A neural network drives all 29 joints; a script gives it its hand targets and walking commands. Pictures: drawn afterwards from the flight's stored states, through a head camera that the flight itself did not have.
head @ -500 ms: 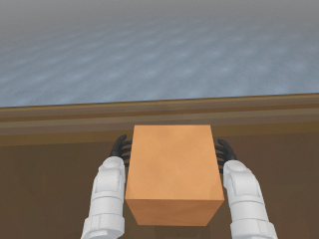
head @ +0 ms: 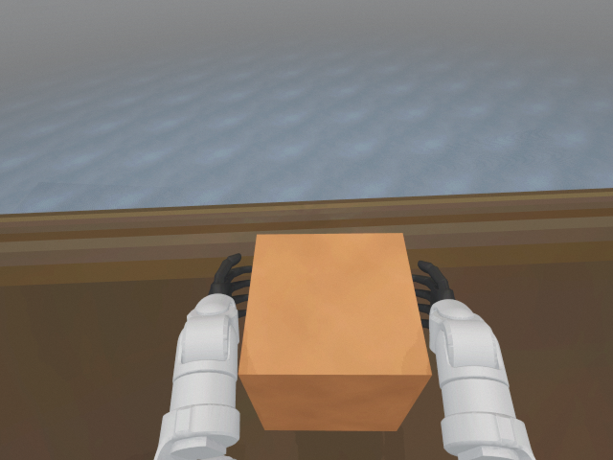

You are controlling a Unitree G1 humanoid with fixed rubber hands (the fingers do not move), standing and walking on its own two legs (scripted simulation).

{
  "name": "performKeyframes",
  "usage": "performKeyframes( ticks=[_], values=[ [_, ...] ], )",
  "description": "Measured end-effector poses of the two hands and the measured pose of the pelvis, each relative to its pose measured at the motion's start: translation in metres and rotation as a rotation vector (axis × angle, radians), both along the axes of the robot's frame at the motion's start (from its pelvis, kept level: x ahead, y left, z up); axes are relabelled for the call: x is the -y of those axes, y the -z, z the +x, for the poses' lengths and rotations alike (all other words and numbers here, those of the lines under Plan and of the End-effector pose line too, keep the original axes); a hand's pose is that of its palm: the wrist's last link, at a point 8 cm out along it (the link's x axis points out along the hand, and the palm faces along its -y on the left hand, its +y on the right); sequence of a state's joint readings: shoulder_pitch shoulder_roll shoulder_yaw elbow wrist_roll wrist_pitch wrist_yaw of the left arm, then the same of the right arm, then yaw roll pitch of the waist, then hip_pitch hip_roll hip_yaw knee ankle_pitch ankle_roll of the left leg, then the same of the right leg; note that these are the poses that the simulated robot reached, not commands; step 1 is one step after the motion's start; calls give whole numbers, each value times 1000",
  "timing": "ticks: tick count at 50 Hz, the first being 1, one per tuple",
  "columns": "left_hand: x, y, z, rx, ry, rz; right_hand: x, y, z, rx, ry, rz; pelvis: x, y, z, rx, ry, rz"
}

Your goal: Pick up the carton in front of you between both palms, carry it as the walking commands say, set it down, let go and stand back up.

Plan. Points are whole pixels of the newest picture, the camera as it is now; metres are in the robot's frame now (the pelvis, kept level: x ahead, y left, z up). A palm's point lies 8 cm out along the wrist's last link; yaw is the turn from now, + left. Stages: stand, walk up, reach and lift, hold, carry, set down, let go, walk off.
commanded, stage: hold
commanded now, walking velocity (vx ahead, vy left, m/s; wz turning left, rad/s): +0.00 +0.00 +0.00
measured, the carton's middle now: (329, 337) +0.30 +0.00 -0.03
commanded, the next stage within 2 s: carry in 0.18 s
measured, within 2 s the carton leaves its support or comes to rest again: neither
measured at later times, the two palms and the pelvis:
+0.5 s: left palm (205, 262) +0.35 +0.18 +0.08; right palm (413, 263) +0.35 -0.12 +0.08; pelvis +0.07 +0.02 +0.00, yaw +0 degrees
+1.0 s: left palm (221, 166) +0.61 +0.21 +0.08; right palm (373, 160) +0.62 -0.09 +0.08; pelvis +0.35 +0.04 -0.02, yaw +2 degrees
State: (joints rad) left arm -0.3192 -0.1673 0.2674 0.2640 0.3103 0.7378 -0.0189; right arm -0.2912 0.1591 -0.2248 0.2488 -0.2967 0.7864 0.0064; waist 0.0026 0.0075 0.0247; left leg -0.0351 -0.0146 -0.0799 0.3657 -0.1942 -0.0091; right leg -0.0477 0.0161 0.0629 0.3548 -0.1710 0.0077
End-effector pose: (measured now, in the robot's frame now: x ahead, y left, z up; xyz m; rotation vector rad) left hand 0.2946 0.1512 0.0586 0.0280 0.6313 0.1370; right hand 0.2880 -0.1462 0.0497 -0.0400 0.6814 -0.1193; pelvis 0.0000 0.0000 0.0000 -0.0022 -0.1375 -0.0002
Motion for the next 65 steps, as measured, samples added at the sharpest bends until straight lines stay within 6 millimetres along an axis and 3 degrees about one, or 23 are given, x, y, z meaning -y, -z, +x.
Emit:
performKeyframes(
  ticks=[11, 19, 24, 30, 34, 39, 46, 52, 56, 60, 65],
  values=[
    [0, -1, 5, 9, -8, -7, 0, -2, 6, 9, -1, 1, 2, 2, 2, -47, -10, -1],
    [-22, -10, 24, 57, -41, -40, -21, -17, 33, 57, -8, 12, -14, 8, 28, -151, -34, 4],
    [-32, -22, 50, 9, -39, -51, -31, -27, 56, 8, 1, 16, -19, 0, 59, -198, -6, -21],
    [-14, -35, 102, 5, -22, -68, -14, -38, 98, 5, 46, 42, -10, 1, 111, -230, -8, -34],
    [0, -27, 134, 9, -35, -75, 0, -27, 131, 9, 60, 74, -1, 15, 152, -231, -39, -40],
    [-10, -22, 165, -68, -80, -78, -9, -27, 178, -71, 19, 68, 1, 5, 201, -239, -56, -17],
    [-38, -32, 250, -43, -127, -90, -37, -37, 274, -49, -20, 68, -18, 3, 287, -236, -52, 3],
    [-65, -11, 347, -12, -103, -109, -65, -20, 362, -15, 2, 51, -50, 30, 376, -209, -26, 17],
    [-69, 0, 397, -92, -70, -118, -68, -9, 399, -92, 45, 42, -65, 19, 418, -216, -2, 2],
    [-67, -12, 451, -82, -33, -119, -67, -21, 442, -79, 84, 45, -72, 6, 460, -220, -3, -17],
    [-69, -35, 526, -4, -29, -112, -68, -44, 519, -2, 82, 55, -73, 0, 522, -220, -19, -28]
  ],
)
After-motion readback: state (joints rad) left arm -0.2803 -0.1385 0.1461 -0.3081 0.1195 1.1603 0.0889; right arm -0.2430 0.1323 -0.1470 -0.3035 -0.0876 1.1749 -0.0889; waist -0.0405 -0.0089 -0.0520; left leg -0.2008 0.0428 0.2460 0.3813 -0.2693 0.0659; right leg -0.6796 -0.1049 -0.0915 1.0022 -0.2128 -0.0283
